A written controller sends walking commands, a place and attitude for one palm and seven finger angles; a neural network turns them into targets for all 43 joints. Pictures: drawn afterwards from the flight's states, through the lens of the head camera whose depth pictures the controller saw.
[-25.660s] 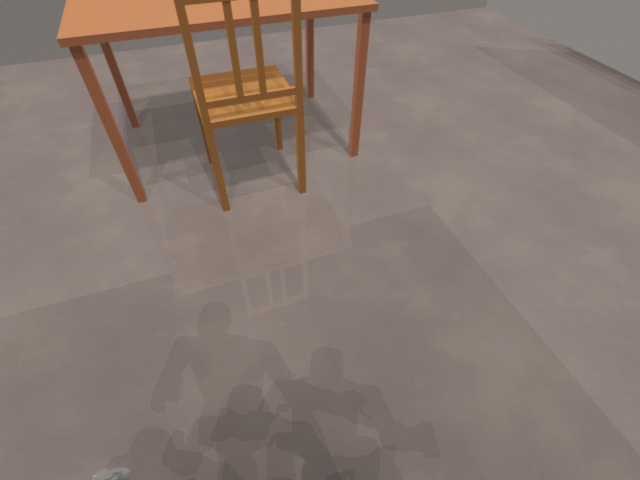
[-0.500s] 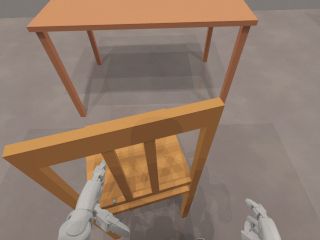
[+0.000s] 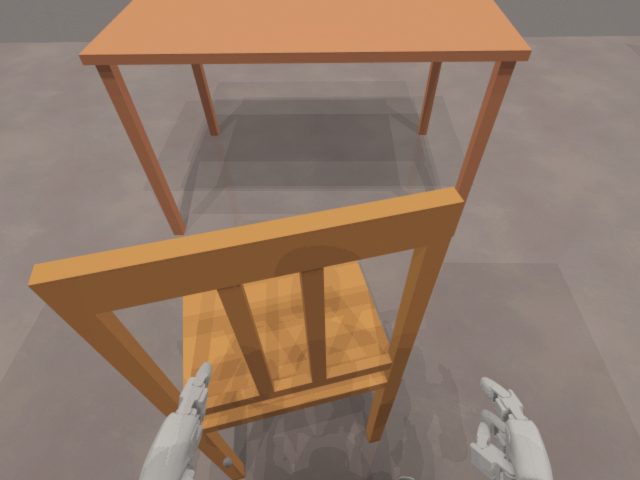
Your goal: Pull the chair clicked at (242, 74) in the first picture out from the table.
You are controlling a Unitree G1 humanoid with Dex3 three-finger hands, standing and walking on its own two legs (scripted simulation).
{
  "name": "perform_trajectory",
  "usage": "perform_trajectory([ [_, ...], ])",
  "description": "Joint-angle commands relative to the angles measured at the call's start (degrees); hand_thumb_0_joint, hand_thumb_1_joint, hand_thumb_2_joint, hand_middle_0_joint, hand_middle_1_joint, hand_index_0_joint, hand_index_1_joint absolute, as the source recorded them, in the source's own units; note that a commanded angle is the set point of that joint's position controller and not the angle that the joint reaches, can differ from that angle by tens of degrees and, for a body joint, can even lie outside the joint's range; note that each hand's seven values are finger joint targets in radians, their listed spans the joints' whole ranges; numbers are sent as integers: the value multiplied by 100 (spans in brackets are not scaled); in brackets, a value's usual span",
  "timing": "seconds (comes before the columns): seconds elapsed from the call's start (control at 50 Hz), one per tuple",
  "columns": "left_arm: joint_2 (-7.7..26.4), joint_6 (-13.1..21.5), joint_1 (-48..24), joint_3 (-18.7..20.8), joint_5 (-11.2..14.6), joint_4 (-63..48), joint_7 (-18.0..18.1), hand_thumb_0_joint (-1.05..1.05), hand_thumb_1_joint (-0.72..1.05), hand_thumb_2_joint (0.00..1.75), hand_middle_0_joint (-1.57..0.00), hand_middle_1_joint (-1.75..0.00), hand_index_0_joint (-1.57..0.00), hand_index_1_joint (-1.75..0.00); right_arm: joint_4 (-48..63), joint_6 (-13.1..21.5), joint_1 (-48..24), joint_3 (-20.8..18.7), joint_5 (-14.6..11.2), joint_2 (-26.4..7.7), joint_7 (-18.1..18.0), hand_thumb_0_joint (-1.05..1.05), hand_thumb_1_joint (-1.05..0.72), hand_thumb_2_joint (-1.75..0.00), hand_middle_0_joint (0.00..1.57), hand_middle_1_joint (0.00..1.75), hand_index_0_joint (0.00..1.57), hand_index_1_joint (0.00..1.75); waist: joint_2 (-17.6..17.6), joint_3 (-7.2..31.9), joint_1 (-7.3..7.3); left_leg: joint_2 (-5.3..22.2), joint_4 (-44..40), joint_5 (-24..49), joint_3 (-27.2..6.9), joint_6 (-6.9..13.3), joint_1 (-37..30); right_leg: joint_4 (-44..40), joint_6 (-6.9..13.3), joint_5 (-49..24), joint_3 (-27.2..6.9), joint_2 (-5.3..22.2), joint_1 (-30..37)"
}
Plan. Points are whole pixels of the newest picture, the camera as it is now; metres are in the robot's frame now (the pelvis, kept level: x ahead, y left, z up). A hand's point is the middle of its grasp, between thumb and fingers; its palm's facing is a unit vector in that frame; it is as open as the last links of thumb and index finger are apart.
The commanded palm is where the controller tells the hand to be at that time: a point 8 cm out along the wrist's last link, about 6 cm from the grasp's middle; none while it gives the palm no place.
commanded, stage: draw the fingers out of the gap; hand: left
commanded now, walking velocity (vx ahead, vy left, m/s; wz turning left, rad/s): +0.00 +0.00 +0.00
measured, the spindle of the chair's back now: (251, 345) +0.30 +0.11 -0.02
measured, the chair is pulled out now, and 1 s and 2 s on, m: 0.63 0.63 0.62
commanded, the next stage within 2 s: draw the hand back to the body in 0.06 s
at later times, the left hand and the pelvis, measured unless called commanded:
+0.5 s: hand (191, 447) +0.16 +0.14 +0.06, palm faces -0.03 -1.00 -0.07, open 17.5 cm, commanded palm +0.12 +0.20 +0.07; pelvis -0.02 +0.00 -0.03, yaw +0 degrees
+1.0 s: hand (136, 416) +0.17 +0.18 +0.10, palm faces +0.07 -0.92 -0.38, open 14.5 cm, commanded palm +0.14 +0.26 +0.16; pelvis +0.01 +0.00 +0.03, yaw -1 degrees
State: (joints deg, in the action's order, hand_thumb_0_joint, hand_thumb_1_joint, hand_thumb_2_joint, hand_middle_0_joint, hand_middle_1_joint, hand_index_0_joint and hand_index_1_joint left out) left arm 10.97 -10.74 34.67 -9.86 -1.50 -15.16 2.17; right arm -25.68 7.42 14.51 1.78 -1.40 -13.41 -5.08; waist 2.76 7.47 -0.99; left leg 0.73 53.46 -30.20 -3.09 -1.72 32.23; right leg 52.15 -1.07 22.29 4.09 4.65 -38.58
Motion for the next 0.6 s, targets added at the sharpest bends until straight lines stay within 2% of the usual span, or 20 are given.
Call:
perform_trajectory([
  [0.0, 324, 381, 182, 222, -70, -1408, 55, 0, -55, 20, 0, 0, 0, 0, 1024, 390, -413, -327, -28, -592, -96, 0, -90, -90, 20, 30, 20, 30, -387, 453, -72, -189, -777, 1263, 130, 254, 329, -741, 172, -549, 32, -180, 921],
  [0.02, 377, 370, 335, 273, -81, -1427, 62, 0, -55, 20, 0, 0, 0, 0, 1029, 391, -461, -341, -31, -588, -107, 0, -90, -90, 20, 30, 20, 30, -387, 441, -31, -192, -759, 1228, 137, 260, 397, -764, 185, -497, 2, -183, 939],
  [0.04, 357, 398, 313, 236, -82, -1495, 54, 0, -55, 20, 0, 0, 0, 0, 1042, 395, -411, -337, -31, -584, -115, 0, -90, -90, 20, 30, 20, 30, -440, 496, -74, -196, -732, 1235, 136, 266, 375, -739, 171, -506, 11, -187, 916],
  [0.06, 363, 405, 454, 264, -80, -1502, 45, 0, -55, 20, 0, 0, 0, 0, 1055, 393, -437, -350, -38, -573, -122, 0, -90, -90, 20, 30, 20, 30, -337, 464, -35, -201, -722, 1192, 148, 259, 404, -732, 177, -460, 5, -181, 890],
  [0.14, 397, 405, 704, 304, -70, -1591, 16, 0, -55, 20, 0, 0, 0, 0, 1088, 394, -444, -353, -46, -548, -151, 0, -90, -90, 20, 30, 20, 30, -383, 464, -23, -219, -656, 1086, 167, 275, 551, -743, 178, -298, -44, -183, 903],
  [0.16, 452, 410, 690, 339, -68, -1583, 0, 0, -55, 20, 0, 0, 0, 0, 1068, 390, -471, -357, -58, -548, -161, 0, -90, -90, 20, 30, 20, 30, -298, 390, -36, -205, -649, 1021, 159, 269, 563, -748, 181, -220, -49, -188, 817],
  [0.18, -167, 1199, 128, 470, 863, -2388, -63, 0, -55, 20, 0, 0, 0, 0, 1046, 583, -390, -320, -66, -484, -176, 0, -90, -90, 20, 30, 20, 30, -706, 297, -62, -272, -428, 1090, 112, 220, 646, -676, 159, -361, 103, -245, 580],
  [0.2, 160, 1547, 444, 697, 839, -1977, -104, 0, -55, 20, 0, 0, 0, 0, 839, 710, -390, -381, -73, -506, -174, 0, -90, -90, 20, 30, 20, 30, -637, 419, 20, -248, -350, 1064, 147, 208, 645, -611, 185, -323, 45, -262, 601],
  [0.22, 297, 1809, 566, 914, 957, -2040, -129, 0, -55, 20, 0, 0, 0, 0, 768, 785, -348, -403, -78, -518, -154, 0, -90, -90, 20, 30, 20, 30, -465, 522, 92, -247, -328, 1179, 138, 192, 696, -537, 211, -448, 19, -255, 679],
  [0.26, 196, 2345, 705, 899, 1036, -2142, -251, 0, -55, 20, 0, 0, 0, 0, 681, 899, -333, -431, -105, -454, -55, 0, -90, -90, 20, 30, 20, 30, -13, 672, 144, -239, -297, 1357, 145, 132, 633, -309, 249, -608, 75, -247, 627],
  [0.3, 77, 2861, 631, 772, 1045, -2076, -396, 0, -55, 20, 0, 0, 0, 0, 585, 955, -373, -475, -110, -424, 60, 0, -90, -90, 20, 30, 20, 30, -22, 622, 103, -209, -154, 1404, 143, 107, 745, -154, 236, -684, 60, -250, 424],
  [0.32, 213, 3079, 672, 935, 1014, -1833, -464, 0, -55, 20, 0, 0, 0, 0, 479, 951, -444, -520, -111, -421, 104, 0, -90, -90, 20, 30, 20, 30, -163, 485, 116, -170, -77, 1353, 126, 101, 930, -98, 254, -613, 41, -265, 345],
  [0.34, 109, 3325, 565, 786, 1020, -1772, -610, 0, -55, 20, 0, 0, 0, 0, 480, 946, -472, -513, -105, -439, 161, 0, -90, -90, 20, 30, 20, 30, -275, 392, 51, -170, -4, 1188, 135, 107, 1085, -44, 239, -459, 15, -249, 215],
  [0.36, 270, 3404, 648, 969, 1010, -1660, -719, 0, -55, 20, 0, 0, 0, 0, 514, 918, -531, -557, -125, -461, 186, 0, -90, -90, 20, 30, 20, 30, -245, 524, 107, -152, -4, 1079, 146, 114, 1123, -30, 248, -330, -38, -227, 291],
  [0.42, 530, 2957, 950, 1289, 1080, -1720, -906, 0, -55, 20, 0, 0, 0, 0, 758, 754, -704, -549, -212, -511, 152, 0, -90, -90, 20, 30, 20, 30, -149, 666, 228, -154, -257, 793, 172, 174, 1036, -317, 243, 74, -143, -179, 680],
  [0.48, 602, 2602, 710, 1502, 1336, -2284, -899, 0, -55, 20, 0, 0, 0, 0, 830, 713, -718, -490, -262, -482, 22, 0, -90, -90, 20, 30, 20, 30, -250, 671, 191, -150, -410, 752, 154, 209, 841, -539, 196, 192, -106, -180, 852],
  [0.5, 646, 2555, 595, 1585, 1426, -2393, -864, 0, -55, 20, 0, 0, 0, 0, 812, 732, -699, -468, -264, -468, -24, 0, -90, -90, 20, 30, 20, 30, -390, 576, 165, -145, -436, 714, 146, 215, 826, -646, 173, 283, -123, -185, 867],
  [0.52, 826, 2537, 473, 1822, 1489, -2430, -810, 0, -55, 20, 0, 0, 0, 0, 745, 744, -675, -456, -257, -486, -61, 0, -90, -90, 20, 30, 20, 30, -451, 613, 180, -132, -442, 761, 113, 219, 821, -714, 188, 293, -153, -206, 972],
  [0.58, 754, 2590, 275, 1850, 1603, -2401, -833, 0, -51, 22, -1, -1, -1, -1, 599, 876, -600, -410, -276, -492, -102, 0, -90, -90, 20, 30, 20, 30, -320, 388, 119, -117, -596, 831, 90, 209, 570, -853, 165, 213, -79, -219, 947],
])
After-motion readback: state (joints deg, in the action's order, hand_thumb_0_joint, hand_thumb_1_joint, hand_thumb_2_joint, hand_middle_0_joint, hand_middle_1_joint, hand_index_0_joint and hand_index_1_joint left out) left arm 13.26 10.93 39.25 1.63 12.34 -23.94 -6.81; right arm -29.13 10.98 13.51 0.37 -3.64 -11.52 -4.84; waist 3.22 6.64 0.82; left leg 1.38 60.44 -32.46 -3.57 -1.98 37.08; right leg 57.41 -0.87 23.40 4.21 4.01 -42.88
